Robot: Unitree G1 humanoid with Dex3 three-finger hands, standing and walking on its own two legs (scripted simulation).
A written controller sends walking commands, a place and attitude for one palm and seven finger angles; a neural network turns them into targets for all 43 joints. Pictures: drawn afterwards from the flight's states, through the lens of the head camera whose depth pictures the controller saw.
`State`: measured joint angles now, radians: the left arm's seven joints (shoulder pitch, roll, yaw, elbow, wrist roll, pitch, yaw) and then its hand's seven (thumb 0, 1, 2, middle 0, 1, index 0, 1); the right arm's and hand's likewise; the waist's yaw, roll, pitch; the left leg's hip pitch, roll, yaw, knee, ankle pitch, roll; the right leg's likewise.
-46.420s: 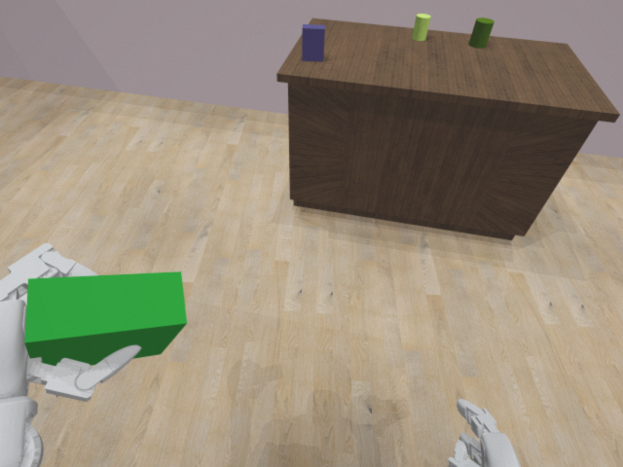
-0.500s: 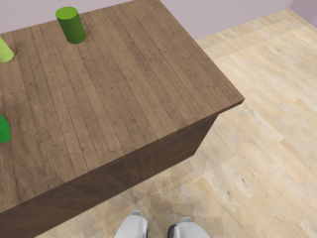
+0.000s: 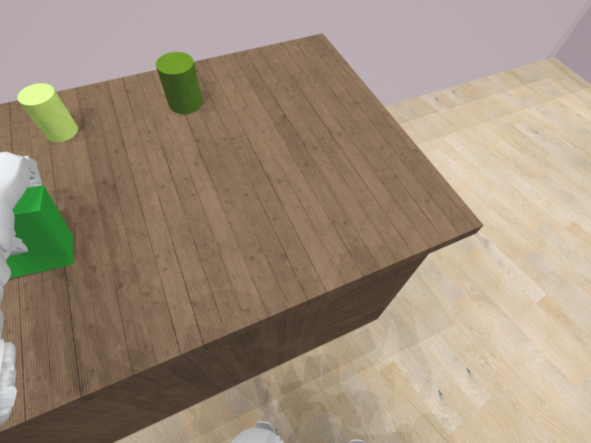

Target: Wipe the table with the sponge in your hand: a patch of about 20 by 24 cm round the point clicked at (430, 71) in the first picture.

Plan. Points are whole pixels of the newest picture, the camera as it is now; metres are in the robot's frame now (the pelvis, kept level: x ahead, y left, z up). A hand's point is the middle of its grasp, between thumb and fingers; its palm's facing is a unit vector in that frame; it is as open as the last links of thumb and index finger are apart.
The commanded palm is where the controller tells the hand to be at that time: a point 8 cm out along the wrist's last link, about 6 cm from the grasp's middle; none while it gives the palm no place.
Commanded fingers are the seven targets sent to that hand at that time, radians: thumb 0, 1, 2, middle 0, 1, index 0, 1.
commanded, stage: slide across to the middle lane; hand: left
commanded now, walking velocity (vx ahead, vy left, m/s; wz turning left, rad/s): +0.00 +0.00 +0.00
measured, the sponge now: (14, 245) +0.35 +0.43 -0.01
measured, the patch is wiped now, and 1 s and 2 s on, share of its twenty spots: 0.35 0.40 0.55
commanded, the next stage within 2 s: wipe back along the middle lane in 0.54 s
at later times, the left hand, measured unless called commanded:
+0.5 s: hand (51, 194) +0.41 +0.37 +0.05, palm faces -0.17 +0.03 -0.98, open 9.4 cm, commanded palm +0.40 +0.34 +0.08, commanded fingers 0.00 0.10 1.30 -1.20 -1.60 -1.20 -1.60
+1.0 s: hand (59, 206) +0.39 +0.35 +0.05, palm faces -0.10 +0.02 -0.99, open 9.4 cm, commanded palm +0.36 +0.32 +0.07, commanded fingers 0.00 0.10 1.30 -1.20 -1.60 -1.20 -1.60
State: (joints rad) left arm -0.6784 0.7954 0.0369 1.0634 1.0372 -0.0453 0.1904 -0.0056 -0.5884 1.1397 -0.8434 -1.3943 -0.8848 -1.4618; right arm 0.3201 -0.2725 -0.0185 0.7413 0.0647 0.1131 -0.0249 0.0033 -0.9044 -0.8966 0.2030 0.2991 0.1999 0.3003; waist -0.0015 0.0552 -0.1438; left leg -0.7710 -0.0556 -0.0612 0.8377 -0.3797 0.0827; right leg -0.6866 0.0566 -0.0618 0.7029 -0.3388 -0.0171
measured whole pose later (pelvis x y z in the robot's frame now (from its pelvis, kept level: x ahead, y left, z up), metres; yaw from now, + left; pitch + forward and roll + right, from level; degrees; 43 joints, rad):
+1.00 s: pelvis +0.01 -0.01 +0.02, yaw -1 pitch +15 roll -3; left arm -0.53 0.62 0.04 0.94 1.00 0.10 0.26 -0.02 -0.46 1.06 -0.75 -1.48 -0.79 -1.54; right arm 0.28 -0.28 -0.03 0.74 0.07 0.15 0.01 0.00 -0.91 -0.90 0.20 0.30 0.20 0.30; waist -0.01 0.06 -0.16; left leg -0.61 -0.04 -0.03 0.70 -0.35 0.08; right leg -0.54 0.06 -0.02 0.59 -0.30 -0.01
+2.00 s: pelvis +0.03 -0.01 +0.02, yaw -1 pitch +8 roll -2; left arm -0.07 0.45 -0.04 0.37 0.95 0.32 0.24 0.01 -0.43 1.05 -0.71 -1.52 -0.77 -1.54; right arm 0.15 -0.26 0.01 0.66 0.08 0.12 0.03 0.01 -0.91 -0.90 0.20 0.30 0.20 0.30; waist 0.05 0.08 -0.16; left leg -0.41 -0.06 -0.03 0.63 -0.35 0.07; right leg -0.36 0.05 -0.01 0.55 -0.32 -0.02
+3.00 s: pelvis +0.00 -0.02 +0.03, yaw +0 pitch +4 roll -2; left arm -0.11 0.38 -0.16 0.39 0.98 0.40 0.23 0.01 -0.47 1.06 -0.75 -1.50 -0.82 -1.49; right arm 0.12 -0.26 0.00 0.70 0.08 0.08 -0.02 0.01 -0.91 -0.90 0.20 0.30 0.20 0.30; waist 0.09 0.09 -0.12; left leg -0.37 -0.06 -0.04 0.61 -0.31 0.06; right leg -0.33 0.05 -0.02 0.55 -0.30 -0.03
